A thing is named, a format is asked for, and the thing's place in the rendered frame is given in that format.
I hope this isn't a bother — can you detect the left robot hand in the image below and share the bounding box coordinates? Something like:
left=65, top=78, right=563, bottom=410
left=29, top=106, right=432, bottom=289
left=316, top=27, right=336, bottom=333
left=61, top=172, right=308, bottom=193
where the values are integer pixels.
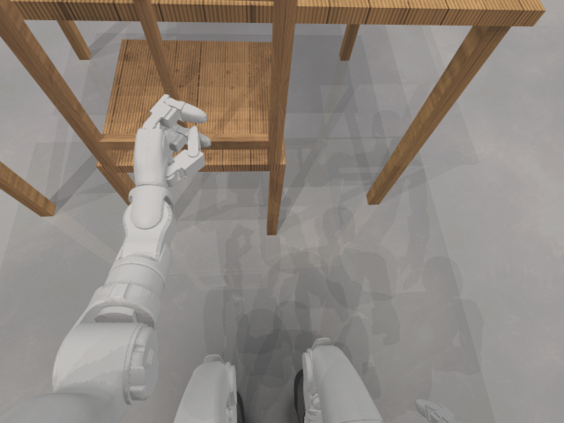
left=133, top=94, right=212, bottom=192

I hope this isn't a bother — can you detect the left robot forearm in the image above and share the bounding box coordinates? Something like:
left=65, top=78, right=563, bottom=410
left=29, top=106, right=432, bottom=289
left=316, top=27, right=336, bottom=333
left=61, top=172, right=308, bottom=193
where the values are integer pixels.
left=52, top=184, right=177, bottom=391

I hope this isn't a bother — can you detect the right robot thigh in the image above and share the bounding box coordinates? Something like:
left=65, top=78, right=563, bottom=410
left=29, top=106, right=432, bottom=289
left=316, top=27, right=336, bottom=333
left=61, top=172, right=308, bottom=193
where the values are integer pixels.
left=302, top=345, right=384, bottom=423

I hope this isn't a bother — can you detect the table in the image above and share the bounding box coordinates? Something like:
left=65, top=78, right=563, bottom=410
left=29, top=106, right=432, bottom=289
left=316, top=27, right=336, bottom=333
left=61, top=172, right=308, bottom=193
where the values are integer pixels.
left=0, top=0, right=545, bottom=217

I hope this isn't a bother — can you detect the right robot hand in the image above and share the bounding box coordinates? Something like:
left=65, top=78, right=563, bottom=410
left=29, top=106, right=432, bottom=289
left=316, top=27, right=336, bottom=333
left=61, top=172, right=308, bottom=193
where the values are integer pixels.
left=415, top=399, right=461, bottom=423

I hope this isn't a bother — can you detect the chair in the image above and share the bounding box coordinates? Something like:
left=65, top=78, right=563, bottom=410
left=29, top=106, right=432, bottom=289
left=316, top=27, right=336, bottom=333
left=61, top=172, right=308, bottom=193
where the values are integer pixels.
left=0, top=0, right=298, bottom=235

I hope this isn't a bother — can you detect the robot right shin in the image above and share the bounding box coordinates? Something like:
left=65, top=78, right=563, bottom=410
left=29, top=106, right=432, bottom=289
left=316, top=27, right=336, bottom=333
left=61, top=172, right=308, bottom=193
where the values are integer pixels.
left=303, top=338, right=331, bottom=423

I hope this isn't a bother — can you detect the left robot upper arm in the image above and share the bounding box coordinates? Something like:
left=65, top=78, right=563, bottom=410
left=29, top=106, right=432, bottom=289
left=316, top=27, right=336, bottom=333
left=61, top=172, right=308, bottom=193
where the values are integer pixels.
left=0, top=323, right=159, bottom=423

